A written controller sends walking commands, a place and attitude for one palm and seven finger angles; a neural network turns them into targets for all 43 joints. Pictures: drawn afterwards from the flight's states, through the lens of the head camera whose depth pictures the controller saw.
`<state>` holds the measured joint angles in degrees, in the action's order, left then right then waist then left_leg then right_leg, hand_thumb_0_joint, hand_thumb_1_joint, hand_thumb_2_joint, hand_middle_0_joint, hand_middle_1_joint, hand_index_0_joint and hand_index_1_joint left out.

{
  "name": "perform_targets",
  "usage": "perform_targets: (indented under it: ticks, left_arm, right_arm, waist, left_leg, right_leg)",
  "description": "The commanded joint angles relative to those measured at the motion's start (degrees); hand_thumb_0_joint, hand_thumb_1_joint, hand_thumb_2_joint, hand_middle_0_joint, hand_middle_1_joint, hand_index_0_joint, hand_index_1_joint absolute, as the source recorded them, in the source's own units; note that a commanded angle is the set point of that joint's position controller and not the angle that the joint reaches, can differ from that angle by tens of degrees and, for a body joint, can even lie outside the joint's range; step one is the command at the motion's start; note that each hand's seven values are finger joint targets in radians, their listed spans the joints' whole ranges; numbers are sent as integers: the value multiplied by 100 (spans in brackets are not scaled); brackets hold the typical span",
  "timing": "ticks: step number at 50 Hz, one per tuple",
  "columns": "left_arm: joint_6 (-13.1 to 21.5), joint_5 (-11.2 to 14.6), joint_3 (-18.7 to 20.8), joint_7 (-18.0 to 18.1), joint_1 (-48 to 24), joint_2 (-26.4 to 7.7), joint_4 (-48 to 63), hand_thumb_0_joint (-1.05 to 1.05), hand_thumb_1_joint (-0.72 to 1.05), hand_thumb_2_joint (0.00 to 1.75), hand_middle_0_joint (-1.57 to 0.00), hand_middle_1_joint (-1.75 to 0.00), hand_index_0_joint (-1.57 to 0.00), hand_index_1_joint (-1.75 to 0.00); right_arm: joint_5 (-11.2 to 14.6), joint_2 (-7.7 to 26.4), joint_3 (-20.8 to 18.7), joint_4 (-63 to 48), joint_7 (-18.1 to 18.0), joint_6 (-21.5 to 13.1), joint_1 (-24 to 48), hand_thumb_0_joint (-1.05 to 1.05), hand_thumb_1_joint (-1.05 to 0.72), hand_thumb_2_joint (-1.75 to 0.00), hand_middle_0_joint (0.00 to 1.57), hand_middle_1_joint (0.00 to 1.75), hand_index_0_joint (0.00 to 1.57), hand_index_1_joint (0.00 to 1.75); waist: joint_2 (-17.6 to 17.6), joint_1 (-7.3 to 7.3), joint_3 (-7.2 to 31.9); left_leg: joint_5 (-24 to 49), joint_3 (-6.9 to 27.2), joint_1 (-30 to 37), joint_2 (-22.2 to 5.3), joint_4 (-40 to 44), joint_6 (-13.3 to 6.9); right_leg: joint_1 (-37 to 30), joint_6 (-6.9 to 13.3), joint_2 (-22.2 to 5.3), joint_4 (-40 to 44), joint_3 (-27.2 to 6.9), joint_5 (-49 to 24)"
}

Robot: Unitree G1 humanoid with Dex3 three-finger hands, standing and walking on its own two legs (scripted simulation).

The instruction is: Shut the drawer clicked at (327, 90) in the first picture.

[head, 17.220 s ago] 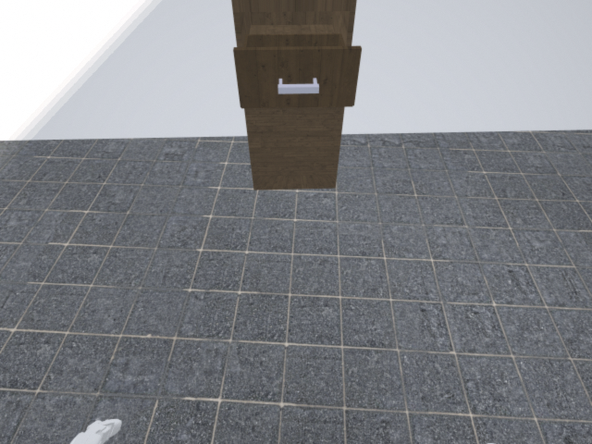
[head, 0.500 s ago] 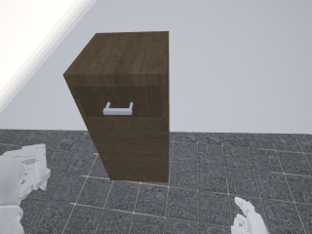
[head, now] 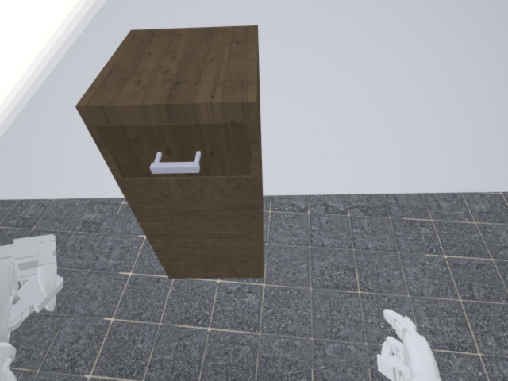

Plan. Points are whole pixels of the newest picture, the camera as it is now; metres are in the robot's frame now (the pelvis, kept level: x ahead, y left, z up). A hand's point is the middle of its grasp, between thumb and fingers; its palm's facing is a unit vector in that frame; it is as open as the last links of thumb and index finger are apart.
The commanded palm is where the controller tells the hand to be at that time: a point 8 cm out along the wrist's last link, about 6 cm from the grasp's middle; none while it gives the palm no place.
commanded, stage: step back with the hand held close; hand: left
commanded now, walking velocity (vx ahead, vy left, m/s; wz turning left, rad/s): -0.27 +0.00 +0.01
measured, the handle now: (176, 161) +0.62 +0.25 -0.05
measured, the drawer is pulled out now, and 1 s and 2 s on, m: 0.00 0.00 0.00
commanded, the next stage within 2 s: stop stepping back and stand still in 1.08 s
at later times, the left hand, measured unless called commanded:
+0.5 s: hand out of the picture +0.11 +0.27 +0.15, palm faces +0.34 -0.80 -0.49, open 3.3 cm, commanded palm +0.05 +0.31 +0.17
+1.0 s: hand out of the picture +0.05 +0.28 +0.16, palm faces +0.31 -0.83 -0.47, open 3.3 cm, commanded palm -0.01 +0.32 +0.17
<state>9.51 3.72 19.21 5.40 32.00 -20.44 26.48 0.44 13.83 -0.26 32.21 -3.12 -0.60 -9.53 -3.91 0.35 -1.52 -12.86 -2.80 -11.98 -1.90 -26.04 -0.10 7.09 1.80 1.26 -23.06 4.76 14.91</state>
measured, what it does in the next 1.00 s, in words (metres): walks backwards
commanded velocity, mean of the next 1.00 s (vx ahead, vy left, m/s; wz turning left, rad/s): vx -0.33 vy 0.00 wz -0.01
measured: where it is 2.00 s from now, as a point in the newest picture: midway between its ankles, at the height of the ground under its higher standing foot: outside the picture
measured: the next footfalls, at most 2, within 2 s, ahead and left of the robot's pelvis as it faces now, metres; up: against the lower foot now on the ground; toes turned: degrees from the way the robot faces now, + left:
right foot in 1.02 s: -0.22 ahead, -0.06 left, +0.00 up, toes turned -5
left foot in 1.34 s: -0.09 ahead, +0.13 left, +0.00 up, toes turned -1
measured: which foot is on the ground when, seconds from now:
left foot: down 0.00-1.00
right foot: down 0.00-0.72, up 0.74-1.00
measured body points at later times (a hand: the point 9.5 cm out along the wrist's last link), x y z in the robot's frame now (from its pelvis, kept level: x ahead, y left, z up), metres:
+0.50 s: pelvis -0.07 +0.03 -0.01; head -0.05 +0.03 +0.44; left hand +0.09 +0.31 +0.18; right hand +0.11 -0.20 -0.09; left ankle +0.01 +0.12 -0.74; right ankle -0.03 -0.09 -0.74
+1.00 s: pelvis -0.14 +0.04 -0.01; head -0.09 +0.07 +0.43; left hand +0.03 +0.32 +0.18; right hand +0.04 -0.18 -0.09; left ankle +0.01 +0.12 -0.74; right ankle -0.29 -0.08 -0.73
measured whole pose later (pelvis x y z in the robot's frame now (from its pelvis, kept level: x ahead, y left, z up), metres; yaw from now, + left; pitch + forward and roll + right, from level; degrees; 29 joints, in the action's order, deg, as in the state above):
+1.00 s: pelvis -0.14 +0.04 -0.01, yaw +0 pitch +7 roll -3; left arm 15.2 4.0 24.0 7.8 38.2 -26.2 39.8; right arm -1.9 8.9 0.8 34.3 -1.7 -6.2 -9.5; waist 1.6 1.0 1.4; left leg 4.7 -2.0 -31.9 -0.8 -20.1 -3.0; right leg 5.6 2.2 3.2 -23.8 0.9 23.4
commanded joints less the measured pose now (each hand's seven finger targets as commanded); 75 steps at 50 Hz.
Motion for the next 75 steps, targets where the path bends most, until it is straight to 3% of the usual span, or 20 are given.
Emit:
perform_targets:
  ticks: [1,11,23,28,31,34,36,37,40,45,49,52,55,58,61,63,67,70,71,75]
  left_arm:
    - [305,67,726,99,528,-935,1343,0,90,90,-140,-160,-140,-160]
    - [406,59,894,290,702,-1113,1848,0,90,90,-140,-160,-140,-160]
    - [612,-99,924,363,495,-1025,1859,0,90,90,-140,-160,-140,-160]
    - [688,-86,796,471,298,-1057,1975,0,90,90,-140,-160,-140,-160]
    - [679,-85,718,556,102,-1065,2058,0,90,90,-140,-160,-140,-160]
    - [698,-76,820,562,23,-1161,2171,0,90,90,-140,-160,-140,-160]
    - [752,-238,998,514,112,-1116,2209,0,90,90,-140,-160,-140,-160]
    - [766,-293,1102,490,42,-1216,2218,0,90,90,-140,-160,-140,-160]
    - [812,-208,1154,457,340,-1227,2269,0,90,90,-140,-160,-140,-160]
    - [833,73,878,367,865,-1063,2471,0,90,90,-140,-160,-140,-160]
    - [1023,61,1041,255,575,-1450,2498,0,90,90,-140,-160,-140,-160]
    - [1168,160,1343,265,201,-1724,2356,0,90,90,-140,-160,-140,-160]
    - [1052,231,1295,158,368,-1581,2251,0,90,90,-140,-160,-140,-160]
    - [1007,313,1370,105,598,-1540,2007,0,90,90,-140,-160,-140,-160]
    - [888,339,1241,158,820,-1468,1710,0,90,90,-140,-160,-140,-160]
    - [705,218,1090,234,462,-1353,1647,0,90,90,-140,-160,-140,-160]
    - [567,-31,704,270,-452,-1079,1393,0,90,90,-140,-160,-140,-160]
    - [700,-149,719,357,-657,-1254,1600,0,90,90,-140,-160,-140,-160]
    - [791,-96,640,312,-881,-1280,2305,0,90,90,-140,-160,-140,-160]
    - [659,-37,848,347,567,-1085,2682,0,90,90,-140,-160,-140,-160]
  right_arm:
    - [18,538,-270,-1045,-54,-74,565,0,-90,-90,20,30,20,30]
    - [15,573,-318,-1112,-168,-98,440,0,-90,-90,20,30,20,30]
    - [-20,652,-299,-1109,-183,-419,400,0,-90,-90,20,30,20,30]
    - [-40,587,-318,-886,-184,-484,221,0,-90,-90,20,30,20,30]
    - [-68,525,-278,-749,-193,-473,214,0,-90,-90,20,30,20,30]
    - [-65,618,-258,-809,-267,-483,401,0,-90,-90,20,30,20,30]
    - [-102,699,-261,-912,-275,-571,517,0,-90,-90,20,30,20,30]
    - [-140,618,-294,-879,-261,-602,439,0,-90,-90,20,30,20,30]
    - [-154,523,-354,-882,-127,-706,391,0,-90,-90,20,30,20,30]
    - [-179,451,-283,-534,31,-845,166,0,-90,-90,20,30,20,30]
    - [-259,439,-268,-233,72,-691,-43,0,-90,-90,20,30,20,30]
    - [-167,374,-171,-384,-47,-650,336,0,-90,-90,20,30,20,30]
    - [-22,568,-302,-595,-73,-643,428,0,-90,-90,20,30,20,30]
    - [-74,482,-258,-730,-41,-531,614,0,-90,-90,20,30,20,30]
    - [-8,429,-279,-637,-95,-453,503,0,-90,-90,20,30,20,30]
    - [-43,405,-304,-514,-112,-411,602,0,-90,-90,20,30,20,30]
    - [21,487,-58,-499,-270,-671,375,0,-90,-90,20,30,20,30]
    - [-41,552,-115,-482,-211,-1025,57,0,-90,-90,20,30,20,30]
    - [-106,447,-118,-469,-158,-1083,22,0,-90,-90,20,30,20,30]
    - [-93,434,-192,-697,20,-1137,142,0,-90,-90,20,30,20,30]
  waist:
    - [301,19,989]
    - [-28,-27,949]
    - [50,-64,430]
    - [737,-148,397]
    - [760,-213,414]
    - [-213,-199,170]
    - [-1448,-74,397]
    - [-1333,-77,505]
    - [-455,-14,788]
    - [-1068,-53,1346]
    - [-378,-63,1688]
    - [257,-83,1571]
    - [233,-78,1645]
    - [-344,-48,1121]
    - [909,-151,327]
    - [1238,-173,-444]
    - [-14,-234,-880]
    - [-710,-43,406]
    - [-1218,-108,768]
    - [-615,27,1331]
  left_leg:
    - [2257,283,420,-223,18,-260]
    - [1608,568,-236,-336,274,-267]
    - [-1787,967,-2226,-508,778,-451]
    - [-1140,496,-540,69,-1036,-106]
    - [-773,459,-145,131,-1115,-49]
    - [-1529,1302,-1149,-379,439,-250]
    - [-3474,2623,-3236,-1400,2190,-736]
    - [-3408,2774,-3424,-1604,2346,-864]
    - [-2160,2311,-2209,-1457,1727,-861]
    - [-827,1503,-256,-906,1672,-299]
    - [2203,764,1309,-647,194,102]
    - [1812,347,1532,-367,-456,-67]
    - [2737,639,1895,-569,-95,-250]
    - [508,747,867,-604,380,-125]
    - [-339,283,984,185,-2109,362]
    - [-544,670,35,139,-3608,272]
    - [628,598,-586,-75,214,-43]
    - [3347,2230,1138,-1151,559,-364]
    - [2903,2569,1182,-1149,946,-100]
    - [-1137,1782,170,-1029,1621,-524]
  right_leg:
    - [18,-262,-572,52,-471,-2604]
    - [154,-258,-364,-173,-432,-1580]
    - [-170,-228,-245,-402,-693,295]
    - [2043,194,-999,905,-1340,1872]
    - [2431,245,-1116,796,-1072,1388]
    - [1733,-125,-341,-113,-584,1291]
    - [-330,-311,415,-2562,-421,592]
    - [-441,-296,420,-3428,-568,688]
    - [419,-207,366,-3451,-706,1161]
    - [706,-59,414,-1013,-202,1763]
    - [1027,120,-172,1102,-663,-34]
    - [1696,-54,-676,600,-657,-1515]
    - [1679,-448,48,-146,-292,-869]
    - [1661,-126,-41,165,-350,845]
    - [3556,589,-1291,1515,-1393,2763]
    - [3883,974,-1858,1537,-1600,2576]
    - [1668,38,-575,-302,-371,-313]
    - [1924,-157,26,-1668,-419,559]
    - [1763,-141,98,-2224,-629,1261]
    - [633,-160,-24,-1742,-565,1252]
